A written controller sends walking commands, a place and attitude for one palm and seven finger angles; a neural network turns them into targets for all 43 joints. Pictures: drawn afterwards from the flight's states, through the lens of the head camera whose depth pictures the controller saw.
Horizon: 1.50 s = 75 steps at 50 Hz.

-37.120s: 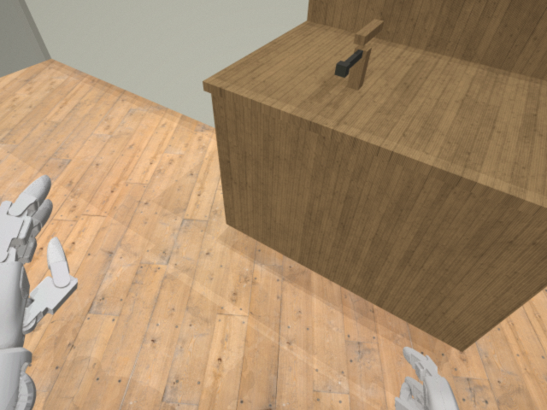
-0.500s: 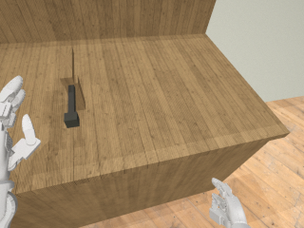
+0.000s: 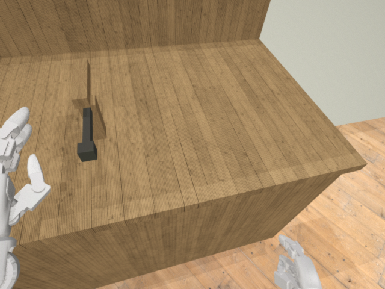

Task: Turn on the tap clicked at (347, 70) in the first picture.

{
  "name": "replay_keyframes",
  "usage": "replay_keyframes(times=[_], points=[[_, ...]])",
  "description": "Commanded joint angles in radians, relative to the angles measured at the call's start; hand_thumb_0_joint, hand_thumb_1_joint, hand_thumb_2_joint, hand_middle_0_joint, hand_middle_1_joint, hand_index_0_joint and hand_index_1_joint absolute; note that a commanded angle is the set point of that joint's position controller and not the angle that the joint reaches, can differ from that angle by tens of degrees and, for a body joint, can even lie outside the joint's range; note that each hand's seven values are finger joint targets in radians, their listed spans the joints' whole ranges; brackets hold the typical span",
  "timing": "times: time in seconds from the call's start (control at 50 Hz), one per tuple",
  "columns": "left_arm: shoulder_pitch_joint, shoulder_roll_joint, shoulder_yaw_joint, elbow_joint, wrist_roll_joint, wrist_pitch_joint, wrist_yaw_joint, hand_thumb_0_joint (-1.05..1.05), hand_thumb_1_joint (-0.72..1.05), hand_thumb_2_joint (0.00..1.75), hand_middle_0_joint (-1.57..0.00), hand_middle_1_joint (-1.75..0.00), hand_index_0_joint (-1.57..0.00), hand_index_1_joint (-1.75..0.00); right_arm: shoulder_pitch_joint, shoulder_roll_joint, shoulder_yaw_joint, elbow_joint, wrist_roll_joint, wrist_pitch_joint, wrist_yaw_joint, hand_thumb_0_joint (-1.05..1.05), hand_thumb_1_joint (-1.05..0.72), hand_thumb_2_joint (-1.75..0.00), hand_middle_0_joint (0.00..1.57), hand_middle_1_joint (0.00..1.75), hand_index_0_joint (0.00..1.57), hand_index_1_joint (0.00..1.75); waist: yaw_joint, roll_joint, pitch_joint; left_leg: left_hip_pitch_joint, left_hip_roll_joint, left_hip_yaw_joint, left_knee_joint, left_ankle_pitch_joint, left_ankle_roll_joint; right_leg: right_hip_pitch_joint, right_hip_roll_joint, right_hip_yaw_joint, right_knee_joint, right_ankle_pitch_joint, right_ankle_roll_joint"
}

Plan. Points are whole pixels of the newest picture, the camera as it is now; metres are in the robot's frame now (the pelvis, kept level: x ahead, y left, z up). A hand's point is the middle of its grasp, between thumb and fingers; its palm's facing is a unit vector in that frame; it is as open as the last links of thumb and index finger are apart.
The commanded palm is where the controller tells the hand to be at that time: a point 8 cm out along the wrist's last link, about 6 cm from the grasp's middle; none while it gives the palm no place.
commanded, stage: look again from close up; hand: left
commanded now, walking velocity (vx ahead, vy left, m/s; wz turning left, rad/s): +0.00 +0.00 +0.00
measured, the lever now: (87, 151) +0.33 +0.24 +0.10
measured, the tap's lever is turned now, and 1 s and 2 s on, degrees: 0 0 0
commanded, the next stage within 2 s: shuffle to correct the standing spot in 0.08 s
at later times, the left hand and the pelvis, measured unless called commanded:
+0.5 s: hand (68, 189) +0.22 +0.21 +0.16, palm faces +0.35 -0.86 -0.37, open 7.4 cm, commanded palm +0.16 +0.24 +0.17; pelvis -0.01 -0.03 +0.00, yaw -1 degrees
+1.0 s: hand (108, 194) +0.22 +0.15 +0.15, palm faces +0.31 -0.86 -0.40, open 7.4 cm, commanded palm +0.16 +0.20 +0.17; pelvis -0.01 -0.08 +0.00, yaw -1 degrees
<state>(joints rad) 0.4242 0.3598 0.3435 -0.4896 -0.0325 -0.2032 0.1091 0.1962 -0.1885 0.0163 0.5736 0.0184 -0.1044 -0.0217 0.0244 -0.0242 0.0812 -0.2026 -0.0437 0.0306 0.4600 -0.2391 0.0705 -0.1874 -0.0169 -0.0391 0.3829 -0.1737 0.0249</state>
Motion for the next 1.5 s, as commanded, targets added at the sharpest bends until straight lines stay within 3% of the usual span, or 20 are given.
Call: replay_keyframes(times=[0.0,0.14,0.16,0.18,0.26,0.28,0.3,0.4,0.46,0.48,0.56,0.58,0.76,0.84,0.96,1.04,1.14,1.16,1.24,1.48], points=[[-0.049,0.16,0.108,-0.213,-0.011,-0.069,0.023,0.0,0.9,0.9,-0.2,-0.3,-0.2,-0.3,-0.084,-0.136,-0.057,-0.161,-0.002,-0.058,-0.017,0.0,-0.9,-0.9,0.2,0.3,0.2,0.3,-0.004,0.078,-0.186,-0.043,0.121,-0.116,-0.114,0.141,-0.076,0.148,-0.042,0.051,-0.008,0.153,-0.044],[-0.059,0.15,0.097,-0.178,-0.013,-0.059,0.022,0.0,0.9,0.9,-0.2,-0.3,-0.2,-0.3,-0.083,-0.141,-0.056,-0.157,-0.001,-0.058,-0.024,0.0,-0.9,-0.9,0.2,0.3,0.2,0.3,-0.006,0.061,-0.158,-0.046,0.116,-0.11,-0.119,0.054,-0.058,0.107,-0.051,0.083,-0.042,0.097,-0.046],[-0.058,0.172,0.117,-0.195,-0.011,-0.057,0.027,0.0,0.9,0.9,-0.2,-0.3,-0.2,-0.3,-0.105,-0.136,-0.053,-0.155,0.003,-0.059,-0.025,0.0,-0.9,-0.9,0.2,0.3,0.2,0.3,-0.004,0.068,-0.163,-0.039,0.114,-0.105,-0.117,0.057,-0.056,0.105,-0.046,0.08,-0.044,0.099,-0.044],[-0.062,0.138,0.086,-0.175,-0.016,-0.056,0.021,0.0,0.9,0.9,-0.2,-0.3,-0.2,-0.3,-0.092,-0.137,-0.049,-0.152,-0.004,-0.055,-0.025,0.0,-0.9,-0.9,0.2,0.3,0.2,0.3,-0.008,0.05,-0.161,-0.037,0.114,-0.111,-0.132,0.061,-0.059,0.098,-0.036,0.066,-0.045,0.087,-0.042],[-0.094,0.179,0.115,-0.214,-0.018,-0.048,0.021,0.0,0.9,0.9,-0.2,-0.3,-0.2,-0.3,-0.112,-0.128,-0.049,-0.162,0.006,-0.057,-0.025,0.0,-0.9,-0.9,0.2,0.3,0.2,0.3,-0.004,0.097,-0.156,-0.022,0.137,-0.116,-0.152,0.11,-0.073,0.097,-0.016,0.056,-0.022,0.103,-0.032],[-0.092,0.144,0.085,-0.193,-0.023,-0.047,0.015,0.0,0.9,0.9,-0.2,-0.3,-0.2,-0.3,-0.097,-0.132,-0.05,-0.159,0.001,-0.052,-0.024,0.0,-0.9,-0.9,0.2,0.3,0.2,0.3,-0.007,0.095,-0.158,-0.027,0.141,-0.119,-0.164,0.101,-0.072,0.097,-0.008,0.046,-0.019,0.087,-0.03],[-0.101,0.156,0.094,-0.206,-0.022,-0.045,0.015,0.0,0.9,0.9,-0.2,-0.3,-0.2,-0.3,-0.096,-0.131,-0.058,-0.167,0.004,-0.053,-0.022,0.0,-0.9,-0.9,0.2,0.3,0.2,0.3,-0.005,0.108,-0.158,-0.026,0.153,-0.124,-0.164,0.114,-0.075,0.1,-0.009,0.051,-0.01,0.093,-0.03],[-0.071,0.159,0.104,-0.217,-0.033,-0.036,0.008,0.0,0.9,0.9,-0.2,-0.3,-0.2,-0.3,-0.09,-0.127,-0.063,-0.179,0.006,-0.046,-0.011,0.0,-0.9,-0.9,0.2,0.3,0.2,0.3,-0.005,0.09,-0.182,-0.021,0.168,-0.115,-0.135,0.16,-0.073,0.103,-0.009,0.046,-0.004,0.114,-0.028],[-0.038,0.183,0.131,-0.222,-0.038,-0.029,0.007,0.0,0.9,0.9,-0.2,-0.3,-0.2,-0.3,-0.105,-0.122,-0.058,-0.181,0.009,-0.044,-0.008,0.0,-0.9,-0.9,0.2,0.3,0.2,0.3,-0.004,0.102,-0.177,-0.027,0.174,-0.107,-0.12,0.16,-0.068,0.088,-0.009,0.049,-0.005,0.117,-0.027],[-0.036,0.15,0.102,-0.204,-0.043,-0.027,0.001,0.0,0.9,0.9,-0.2,-0.3,-0.2,-0.3,-0.09,-0.126,-0.057,-0.178,0.003,-0.039,-0.007,0.0,-0.9,-0.9,0.2,0.3,0.2,0.3,-0.008,0.088,-0.174,-0.042,0.17,-0.102,-0.122,0.14,-0.066,0.085,-0.005,0.045,-0.01,0.109,-0.027],[-0.037,0.188,0.135,-0.24,-0.047,-0.023,0.003,0.0,0.9,0.9,-0.2,-0.3,-0.2,-0.3,-0.104,-0.123,-0.062,-0.183,0.008,-0.046,-0.011,0.0,-0.9,-0.9,0.2,0.3,0.2,0.3,-0.008,0.089,-0.18,-0.03,0.175,-0.095,-0.094,0.093,-0.058,0.056,-0.017,0.069,-0.017,0.104,-0.032],[-0.035,0.168,0.117,-0.221,-0.051,-0.02,0.0,0.0,0.9,0.9,-0.2,-0.3,-0.2,-0.3,-0.091,-0.127,-0.061,-0.179,0.0,-0.042,-0.013,0.0,-0.9,-0.9,0.2,0.3,0.2,0.3,-0.009,0.08,-0.182,-0.042,0.17,-0.091,-0.092,0.078,-0.056,0.059,-0.014,0.069,-0.023,0.096,-0.03],[-0.009,0.201,0.149,-0.259,-0.063,-0.006,0.004,0.0,0.9,0.9,-0.2,-0.3,-0.2,-0.3,-0.092,-0.128,-0.074,-0.176,0.007,-0.05,-0.022,0.0,-0.9,-0.9,0.2,0.3,0.2,0.3,-0.014,0.05,-0.198,-0.013,0.15,-0.059,-0.005,0.037,-0.053,-0.004,-0.051,0.13,-0.054,0.086,-0.045],[0.008,0.206,0.157,-0.254,-0.066,-0.007,0.007,0.0,0.9,0.9,-0.2,-0.3,-0.2,-0.3,-0.072,-0.135,-0.083,-0.178,0.002,-0.047,-0.026,0.0,-0.9,-0.9,0.2,0.3,0.2,0.3,-0.015,0.026,-0.2,-0.021,0.142,-0.043,0.028,0.023,-0.052,-0.016,-0.069,0.142,-0.066,0.071,-0.033],[0.072,0.2,0.161,-0.232,-0.055,0.001,0.043,0.0,0.9,0.9,-0.2,-0.3,-0.2,-0.3,-0.098,-0.131,-0.064,-0.16,0.016,-0.038,-0.027,0.0,-0.9,-0.9,0.2,0.3,0.2,0.3,-0.014,0.026,-0.206,-0.013,0.102,-0.056,0.067,0.021,-0.046,0.012,-0.127,0.222,-0.139,0.018,-0.021],[0.053,0.19,0.144,-0.208,-0.047,0.003,0.046,0.0,0.9,0.9,-0.2,-0.3,-0.2,-0.3,-0.091,-0.137,-0.059,-0.155,0.01,-0.031,-0.03,0.0,-0.9,-0.9,0.2,0.3,0.2,0.3,-0.011,-0.007,-0.183,-0.011,0.113,-0.063,0.031,0.056,-0.041,0.028,-0.112,0.186,-0.132,0.046,0.0],[0.014,0.176,0.118,-0.195,-0.038,0.009,0.046,0.0,0.9,0.9,-0.2,-0.3,-0.2,-0.3,-0.095,-0.139,-0.057,-0.15,0.01,-0.028,-0.032,0.0,-0.9,-0.9,0.2,0.3,0.2,0.3,-0.009,0.012,-0.18,0.01,0.129,-0.071,-0.019,0.112,-0.037,0.064,-0.092,0.151,-0.093,0.125,-0.008],[0.009,0.185,0.119,-0.218,-0.036,0.011,0.046,0.0,0.9,0.9,-0.2,-0.3,-0.2,-0.3,-0.116,-0.136,-0.055,-0.145,0.012,-0.028,-0.033,0.0,-0.9,-0.9,0.2,0.3,0.2,0.3,-0.009,0.042,-0.188,0.033,0.135,-0.072,-0.027,0.146,-0.037,0.065,-0.091,0.143,-0.077,0.172,-0.02],[-0.022,0.165,0.095,-0.224,-0.03,0.007,0.041,0.0,0.9,0.9,-0.2,-0.3,-0.2,-0.3,-0.096,-0.136,-0.055,-0.153,0.008,-0.03,-0.029,0.0,-0.9,-0.9,0.2,0.3,0.2,0.3,-0.009,0.049,-0.192,0.025,0.147,-0.098,-0.068,0.171,-0.04,0.101,-0.078,0.126,-0.049,0.183,-0.042],[-0.027,0.158,0.092,-0.219,-0.026,-0.004,0.025,0.0,0.9,0.9,-0.2,-0.3,-0.2,-0.3,-0.091,-0.127,-0.038,-0.164,0.0,-0.018,-0.024,0.0,-0.9,-0.9,0.2,0.3,0.2,0.3,-0.013,0.102,-0.18,0.001,0.164,-0.126,-0.134,0.216,-0.055,0.131,-0.053,0.064,-0.025,0.181,-0.048]])
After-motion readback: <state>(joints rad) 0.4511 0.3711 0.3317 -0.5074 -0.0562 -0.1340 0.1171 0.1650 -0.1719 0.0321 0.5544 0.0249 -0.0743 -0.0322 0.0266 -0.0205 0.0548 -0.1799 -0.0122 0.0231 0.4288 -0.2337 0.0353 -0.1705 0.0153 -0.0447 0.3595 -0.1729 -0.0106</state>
